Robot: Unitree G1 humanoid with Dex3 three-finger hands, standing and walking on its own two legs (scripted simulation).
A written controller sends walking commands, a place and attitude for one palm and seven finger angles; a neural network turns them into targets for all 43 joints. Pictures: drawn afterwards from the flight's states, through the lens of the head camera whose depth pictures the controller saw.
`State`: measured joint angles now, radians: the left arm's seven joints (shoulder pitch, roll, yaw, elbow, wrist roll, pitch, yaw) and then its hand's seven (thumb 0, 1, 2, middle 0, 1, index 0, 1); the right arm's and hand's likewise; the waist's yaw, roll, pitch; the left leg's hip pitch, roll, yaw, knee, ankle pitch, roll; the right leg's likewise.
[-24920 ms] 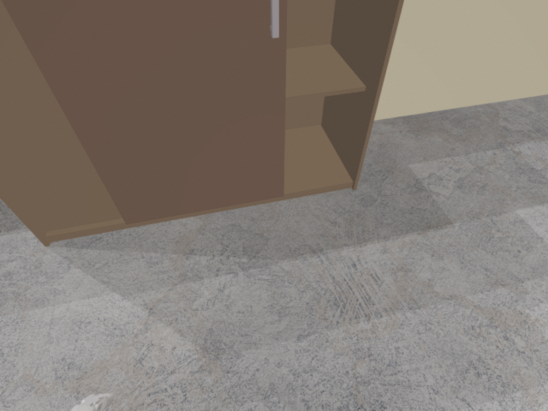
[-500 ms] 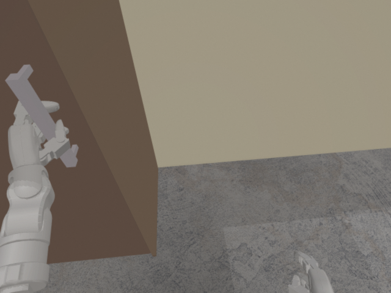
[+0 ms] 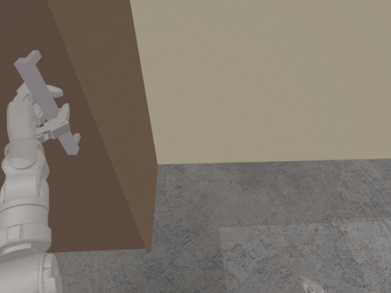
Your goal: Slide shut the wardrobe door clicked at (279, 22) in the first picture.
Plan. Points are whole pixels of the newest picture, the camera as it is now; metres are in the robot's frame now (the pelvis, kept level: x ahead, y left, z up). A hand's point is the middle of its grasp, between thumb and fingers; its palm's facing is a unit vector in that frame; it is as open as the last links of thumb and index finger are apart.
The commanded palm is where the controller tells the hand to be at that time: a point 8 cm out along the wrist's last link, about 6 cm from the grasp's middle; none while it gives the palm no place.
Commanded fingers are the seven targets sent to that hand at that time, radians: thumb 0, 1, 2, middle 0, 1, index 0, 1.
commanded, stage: loosen the grip on the handle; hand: left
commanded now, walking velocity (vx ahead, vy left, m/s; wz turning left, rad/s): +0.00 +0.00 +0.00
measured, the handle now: (56, 108) +0.40 +0.33 +0.17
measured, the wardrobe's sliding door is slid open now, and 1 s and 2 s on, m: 0.00 0.00 0.00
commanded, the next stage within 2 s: slip the hand off the handle in 0.46 s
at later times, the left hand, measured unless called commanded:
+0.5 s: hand (67, 126) +0.37 +0.29 +0.15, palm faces +0.49 -0.84 -0.23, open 13.8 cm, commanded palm +0.32 +0.33 +0.16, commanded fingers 0.00 -0.55 0.20 -0.25 -1.15 -0.25 -1.15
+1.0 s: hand (32, 134) +0.35 +0.35 +0.15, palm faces +0.55 -0.79 -0.26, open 14.7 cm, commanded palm +0.31 +0.38 +0.16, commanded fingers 0.00 -0.55 0.20 -0.25 -1.15 -0.25 -1.15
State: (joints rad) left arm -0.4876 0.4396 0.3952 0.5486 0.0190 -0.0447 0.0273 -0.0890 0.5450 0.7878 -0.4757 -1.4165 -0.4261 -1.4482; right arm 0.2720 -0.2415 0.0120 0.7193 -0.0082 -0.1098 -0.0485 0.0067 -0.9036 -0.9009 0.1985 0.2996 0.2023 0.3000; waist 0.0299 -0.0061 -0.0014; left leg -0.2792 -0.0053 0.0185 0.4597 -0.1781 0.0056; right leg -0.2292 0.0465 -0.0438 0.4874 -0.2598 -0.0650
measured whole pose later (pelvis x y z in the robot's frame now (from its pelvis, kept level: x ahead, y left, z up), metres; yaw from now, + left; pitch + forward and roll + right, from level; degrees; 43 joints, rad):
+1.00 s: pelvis +0.01 +0.01 -0.01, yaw +1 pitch +2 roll +0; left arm -0.34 0.49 0.45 0.46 -0.03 -0.06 0.05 -0.02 -0.55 0.20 -0.26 -1.16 -0.25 -1.15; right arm 0.26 -0.26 0.01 0.74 0.01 -0.08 -0.13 0.01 -0.90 -0.90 0.20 0.30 0.21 0.30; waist 0.03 0.02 -0.03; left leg -0.37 -0.01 0.00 0.58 -0.25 0.02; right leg -0.30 0.04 -0.06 0.56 -0.31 -0.06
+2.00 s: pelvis +0.01 +0.02 +0.00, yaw +2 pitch -2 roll -1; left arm 0.17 0.37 0.47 -0.11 -0.16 0.03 0.02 -0.02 -0.55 0.20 -0.26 -1.15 -0.25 -1.15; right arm 0.17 -0.22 0.05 0.70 0.02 -0.16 -0.14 0.01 -0.90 -0.90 0.20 0.30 0.21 0.30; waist 0.10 0.03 -0.03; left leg -0.27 -0.03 -0.01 0.55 -0.24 0.03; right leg -0.18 0.03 -0.07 0.52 -0.30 -0.04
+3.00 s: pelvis +0.02 +0.02 +0.01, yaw -1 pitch -6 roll +0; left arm 0.40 0.34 0.34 -0.29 -0.08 -0.10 0.13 0.00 0.29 0.61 -0.23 -0.66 -0.23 -0.65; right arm 0.21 -0.21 0.02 0.69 0.00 -0.16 -0.07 0.01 -0.90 -0.90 0.20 0.30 0.21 0.30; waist 0.06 0.05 0.04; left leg -0.09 -0.02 0.03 0.38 -0.18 0.03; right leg -0.01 0.04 -0.02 0.34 -0.22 -0.03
